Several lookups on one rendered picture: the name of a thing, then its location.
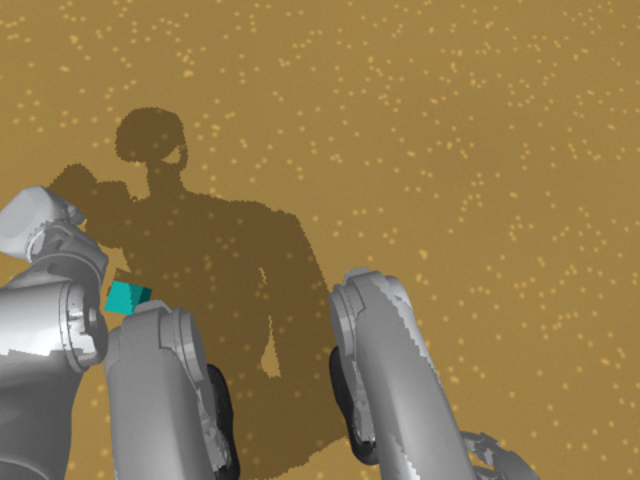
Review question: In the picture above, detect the left robot hand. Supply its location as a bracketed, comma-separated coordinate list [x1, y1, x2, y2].
[0, 185, 86, 260]

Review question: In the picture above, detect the left robot foot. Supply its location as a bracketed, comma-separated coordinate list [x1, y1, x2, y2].
[207, 364, 240, 480]

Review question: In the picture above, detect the cube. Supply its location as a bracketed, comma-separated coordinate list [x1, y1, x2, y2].
[104, 281, 152, 315]

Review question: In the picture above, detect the right robot hand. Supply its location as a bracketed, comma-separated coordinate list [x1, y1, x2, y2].
[460, 431, 541, 480]

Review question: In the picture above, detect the right robot foot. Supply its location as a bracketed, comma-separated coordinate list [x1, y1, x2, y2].
[329, 346, 379, 465]

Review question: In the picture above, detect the left robot arm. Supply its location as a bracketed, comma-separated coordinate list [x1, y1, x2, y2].
[0, 222, 109, 480]

